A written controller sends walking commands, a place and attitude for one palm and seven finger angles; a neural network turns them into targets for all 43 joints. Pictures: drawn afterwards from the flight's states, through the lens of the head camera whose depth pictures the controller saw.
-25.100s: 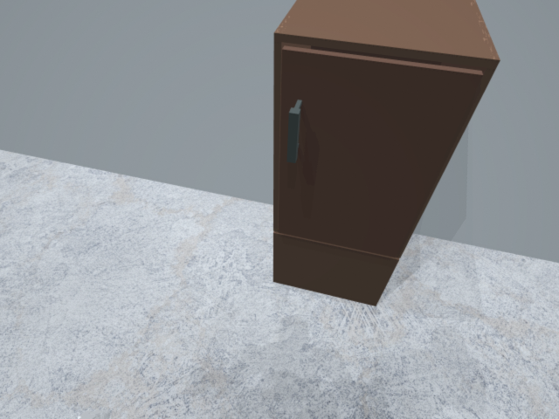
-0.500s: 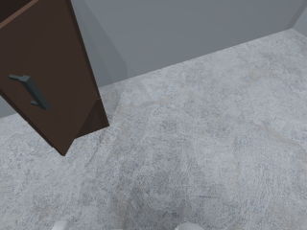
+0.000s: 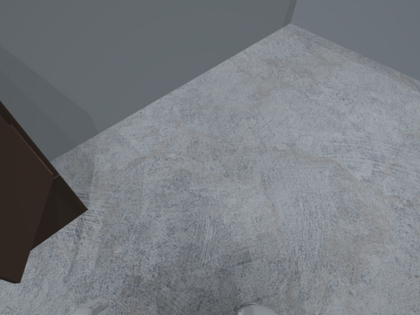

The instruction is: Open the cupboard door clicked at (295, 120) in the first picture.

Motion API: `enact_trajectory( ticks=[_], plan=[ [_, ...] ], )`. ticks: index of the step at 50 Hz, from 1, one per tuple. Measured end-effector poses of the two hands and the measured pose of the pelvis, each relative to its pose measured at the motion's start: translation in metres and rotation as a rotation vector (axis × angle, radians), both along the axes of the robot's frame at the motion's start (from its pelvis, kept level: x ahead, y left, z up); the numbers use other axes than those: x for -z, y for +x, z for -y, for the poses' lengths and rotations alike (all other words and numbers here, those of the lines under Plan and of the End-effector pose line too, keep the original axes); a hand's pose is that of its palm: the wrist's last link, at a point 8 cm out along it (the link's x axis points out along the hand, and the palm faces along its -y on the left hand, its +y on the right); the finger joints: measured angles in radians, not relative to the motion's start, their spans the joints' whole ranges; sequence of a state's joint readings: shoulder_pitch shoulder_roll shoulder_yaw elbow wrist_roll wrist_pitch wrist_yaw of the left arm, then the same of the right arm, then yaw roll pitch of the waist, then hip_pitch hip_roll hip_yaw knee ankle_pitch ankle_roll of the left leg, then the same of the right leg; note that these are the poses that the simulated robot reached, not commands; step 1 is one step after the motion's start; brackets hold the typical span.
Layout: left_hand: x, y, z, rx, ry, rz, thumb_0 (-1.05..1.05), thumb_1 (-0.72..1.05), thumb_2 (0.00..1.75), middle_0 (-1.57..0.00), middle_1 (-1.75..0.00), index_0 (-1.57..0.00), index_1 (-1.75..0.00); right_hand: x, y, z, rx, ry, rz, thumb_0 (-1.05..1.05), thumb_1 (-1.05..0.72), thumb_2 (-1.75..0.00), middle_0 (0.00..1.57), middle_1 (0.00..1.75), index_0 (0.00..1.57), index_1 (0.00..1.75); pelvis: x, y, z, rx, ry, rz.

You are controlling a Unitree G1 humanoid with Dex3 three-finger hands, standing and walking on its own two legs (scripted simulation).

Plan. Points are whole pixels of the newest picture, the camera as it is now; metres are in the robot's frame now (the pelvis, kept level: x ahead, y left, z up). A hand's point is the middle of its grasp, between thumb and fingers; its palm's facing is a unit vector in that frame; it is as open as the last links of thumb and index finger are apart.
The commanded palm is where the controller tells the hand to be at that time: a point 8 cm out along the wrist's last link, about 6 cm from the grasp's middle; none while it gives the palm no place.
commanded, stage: walk to a spot facing it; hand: left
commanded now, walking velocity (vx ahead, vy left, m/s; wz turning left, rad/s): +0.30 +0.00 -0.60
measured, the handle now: out of the picture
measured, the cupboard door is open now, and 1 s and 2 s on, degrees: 49 49 49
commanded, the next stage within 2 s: turn to face it in 1.32 s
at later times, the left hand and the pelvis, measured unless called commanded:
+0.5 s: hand (155, 259) +0.26 +0.14 -0.18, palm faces -0.28 -0.94 -0.18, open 7.4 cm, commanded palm none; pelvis +0.16 -0.04 -0.01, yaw -18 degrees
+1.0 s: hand (218, 184) +0.48 +0.00 -0.18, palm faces -0.41 -0.90 -0.17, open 7.3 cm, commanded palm none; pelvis +0.36 -0.15 +0.00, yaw -26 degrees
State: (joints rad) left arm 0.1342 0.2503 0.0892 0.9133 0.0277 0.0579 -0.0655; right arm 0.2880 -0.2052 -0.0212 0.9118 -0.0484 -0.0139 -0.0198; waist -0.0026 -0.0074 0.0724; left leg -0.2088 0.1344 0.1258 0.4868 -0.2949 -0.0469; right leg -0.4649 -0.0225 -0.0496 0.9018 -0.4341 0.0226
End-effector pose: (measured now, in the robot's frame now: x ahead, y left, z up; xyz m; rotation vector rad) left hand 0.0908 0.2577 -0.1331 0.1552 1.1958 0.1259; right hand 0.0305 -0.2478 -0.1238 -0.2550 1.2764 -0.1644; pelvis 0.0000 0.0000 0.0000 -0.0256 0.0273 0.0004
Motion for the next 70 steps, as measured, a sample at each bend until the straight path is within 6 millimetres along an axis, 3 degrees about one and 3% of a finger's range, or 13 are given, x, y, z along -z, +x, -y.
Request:
enact_trajectory(
  ticks=[5, 8, 17, 22, 27, 35, 38, 41, 47, 54, 58, 64, 70],
  plan=[
    [-0.002, 0.062, 0.030, 0.124, 0.027, 0.071, 0.01, 0.91, 0.90, -0.20, -0.30, -0.20, -0.30, 0.020, -0.030, 0.026, 0.124, 0.028, -0.061, 0.01, -0.90, -0.89, 0.20, 0.30, 0.20, 0.30, 0.013, 0.023, 0.022, 0.067, 0.012, 0.006],
    [-0.001, 0.082, 0.043, 0.139, 0.049, 0.107, 0.00, 0.91, 0.90, -0.20, -0.30, -0.20, -0.30, 0.029, -0.030, 0.042, 0.175, 0.029, -0.107, 0.01, -0.90, -0.89, 0.20, 0.30, 0.20, 0.30, 0.018, 0.034, 0.030, 0.093, 0.014, 0.022],
    [0.003, 0.097, 0.058, 0.202, 0.023, -0.066, 0.00, 0.90, 0.90, -0.20, -0.30, -0.20, -0.30, -0.002, 0.072, 0.054, 0.234, 0.011, 0.103, 0.01, -0.91, -0.89, 0.20, 0.30, 0.20, 0.30, 0.000, 0.092, 0.033, 0.217, 0.036, 0.005],
    [0.023, 0.132, 0.054, 0.239, 0.006, -0.132, 0.01, 0.90, 0.90, -0.20, -0.30, -0.20, -0.30, 0.001, 0.121, 0.047, 0.250, -0.029, 0.215, 0.01, -0.90, -0.89, 0.20, 0.30, 0.20, 0.30, 0.014, 0.136, 0.027, 0.292, 0.012, 0.004],
    [0.014, 0.209, 0.078, 0.313, -0.003, -0.080, 0.01, 0.91, 0.90, -0.20, -0.30, -0.20, -0.30, 0.000, 0.109, 0.034, 0.322, 0.008, 0.115, 0.00, -0.90, -0.89, 0.20, 0.30, 0.20, 0.30, 0.004, 0.171, 0.043, 0.337, 0.022, -0.002],
    [-0.003, 0.352, 0.173, 0.490, -0.013, 0.099, 0.01, 0.91, 0.90, -0.20, -0.30, -0.19, -0.30, 0.020, 0.060, 0.031, 0.507, 0.121, -0.155, 0.01, -0.90, -0.89, 0.20, 0.30, 0.20, 0.30, 0.009, 0.230, 0.090, 0.405, 0.023, 0.008],
    [0.002, 0.385, 0.201, 0.492, -0.004, 0.171, 0.00, 0.91, 0.90, -0.20, -0.30, -0.20, -0.30, 0.034, 0.059, 0.046, 0.547, 0.145, -0.236, 0.01, -0.90, -0.89, 0.20, 0.30, 0.20, 0.30, 0.022, 0.250, 0.111, 0.407, 0.033, 0.025],
    [0.001, 0.392, 0.213, 0.481, 0.002, 0.132, 0.00, 0.91, 0.90, -0.20, -0.30, -0.20, -0.30, 0.029, 0.090, 0.071, 0.564, 0.121, -0.219, 0.01, -0.90, -0.89, 0.20, 0.30, 0.20, 0.30, 0.015, 0.271, 0.124, 0.415, 0.016, 0.027],
    [0.009, 0.392, 0.218, 0.449, 0.000, -0.028, 0.00, 0.93, 0.90, -0.20, -0.30, -0.20, -0.30, 0.007, 0.196, 0.122, 0.549, 0.059, -0.025, 0.01, -0.91, -0.89, 0.20, 0.30, 0.20, 0.30, 0.000, 0.325, 0.146, 0.448, 0.018, 0.008],
    [0.030, 0.422, 0.209, 0.437, 0.024, -0.178, 0.00, 0.92, 0.90, -0.20, -0.30, -0.20, -0.30, 0.012, 0.304, 0.153, 0.510, 0.007, 0.136, 0.00, -0.90, -0.89, 0.20, 0.30, 0.20, 0.30, 0.015, 0.398, 0.164, 0.494, 0.011, 0.013],
    [0.020, 0.468, 0.235, 0.454, 0.025, -0.154, 0.01, 0.92, 0.90, -0.20, -0.30, -0.20, -0.30, 0.011, 0.317, 0.151, 0.536, 0.038, 0.089, 0.00, -0.91, -0.89, 0.20, 0.30, 0.20, 0.30, 0.006, 0.428, 0.185, 0.499, 0.029, 0.012],
    [0.003, 0.554, 0.311, 0.521, -0.005, -0.030, 0.01, 0.91, 0.90, -0.20, -0.30, -0.19, -0.30, 0.019, 0.304, 0.159, 0.604, 0.129, -0.081, 0.00, -0.92, -0.89, 0.20, 0.30, 0.20, 0.30, 0.002, 0.470, 0.227, 0.521, 0.029, 0.019],
    [0.009, 0.612, 0.376, 0.526, -0.001, 0.075, 0.00, 0.91, 0.90, -0.20, -0.30, -0.20, -0.30, 0.041, 0.309, 0.194, 0.653, 0.184, -0.211, 0.01, -0.91, -0.89, 0.20, 0.30, 0.20, 0.30, 0.019, 0.508, 0.279, 0.514, 0.027, 0.047]
  ],
)
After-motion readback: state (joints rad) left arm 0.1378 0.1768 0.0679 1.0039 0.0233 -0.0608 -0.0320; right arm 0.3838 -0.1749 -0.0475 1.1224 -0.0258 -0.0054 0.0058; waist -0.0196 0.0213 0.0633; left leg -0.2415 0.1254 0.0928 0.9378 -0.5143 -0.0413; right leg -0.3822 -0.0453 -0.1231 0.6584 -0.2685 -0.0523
